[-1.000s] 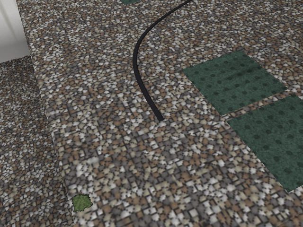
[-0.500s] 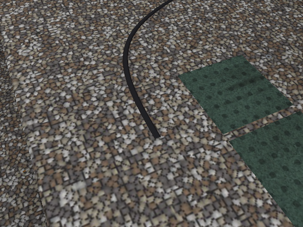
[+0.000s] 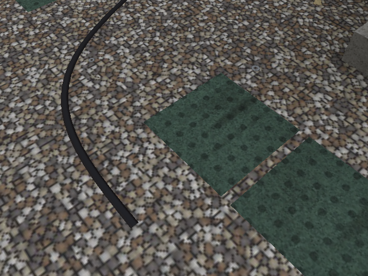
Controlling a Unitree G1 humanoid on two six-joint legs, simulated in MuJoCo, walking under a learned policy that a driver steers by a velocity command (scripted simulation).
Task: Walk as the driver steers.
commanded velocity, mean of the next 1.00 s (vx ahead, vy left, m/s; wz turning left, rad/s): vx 0.50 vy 0.00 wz -0.28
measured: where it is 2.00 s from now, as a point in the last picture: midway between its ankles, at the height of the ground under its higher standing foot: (222, 170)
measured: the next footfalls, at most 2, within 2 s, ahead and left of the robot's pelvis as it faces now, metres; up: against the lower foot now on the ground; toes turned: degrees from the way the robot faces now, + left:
left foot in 0.36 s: +0.40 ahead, +0.13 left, +0.00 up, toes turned -14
right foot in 0.88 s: +0.61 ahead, -0.18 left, +0.00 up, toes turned -16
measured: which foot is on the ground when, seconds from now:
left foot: up 0.00-0.34, down 0.36-0.90, up 0.92-1.00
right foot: down 0.00-0.38, up 0.40-0.86, down 0.88-1.00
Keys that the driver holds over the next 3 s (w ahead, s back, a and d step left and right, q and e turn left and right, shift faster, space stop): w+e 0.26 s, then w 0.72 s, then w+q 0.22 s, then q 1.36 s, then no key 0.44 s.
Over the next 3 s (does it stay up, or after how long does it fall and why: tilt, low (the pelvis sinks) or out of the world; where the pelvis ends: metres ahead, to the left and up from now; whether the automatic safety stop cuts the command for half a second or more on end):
stays up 0.83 -0.11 0.01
